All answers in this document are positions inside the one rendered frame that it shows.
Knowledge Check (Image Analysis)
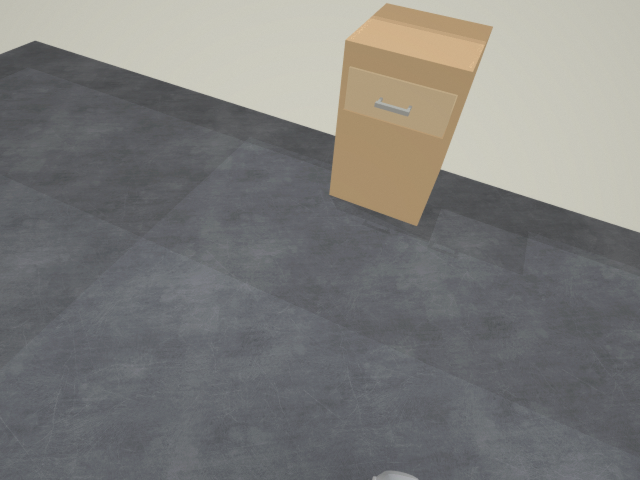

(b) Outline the drawer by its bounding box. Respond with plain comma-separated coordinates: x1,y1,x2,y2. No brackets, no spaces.
344,66,458,138

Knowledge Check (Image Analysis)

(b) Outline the cabinet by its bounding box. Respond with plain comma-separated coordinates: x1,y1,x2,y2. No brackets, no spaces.
329,3,493,226

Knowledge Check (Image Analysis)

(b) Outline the handle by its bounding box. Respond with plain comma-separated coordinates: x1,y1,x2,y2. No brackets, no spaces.
374,97,412,117

